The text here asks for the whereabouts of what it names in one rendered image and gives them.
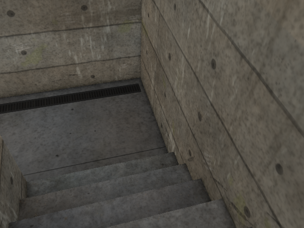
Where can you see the stairs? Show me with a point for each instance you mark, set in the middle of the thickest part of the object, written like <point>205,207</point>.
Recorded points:
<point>152,192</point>

